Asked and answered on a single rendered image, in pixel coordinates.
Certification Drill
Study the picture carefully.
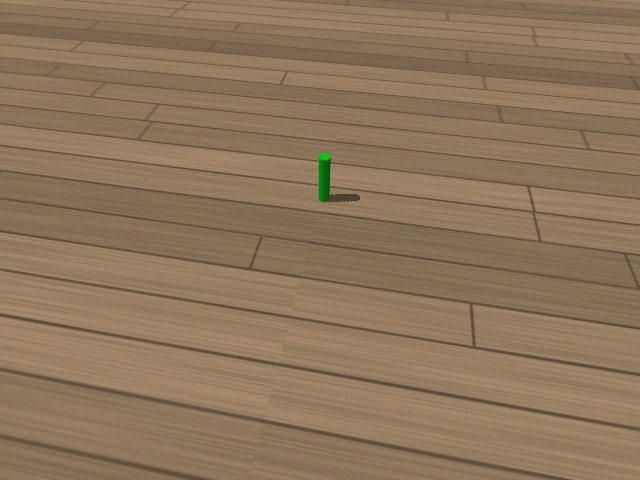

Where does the can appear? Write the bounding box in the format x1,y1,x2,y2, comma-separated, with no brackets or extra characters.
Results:
319,153,331,202

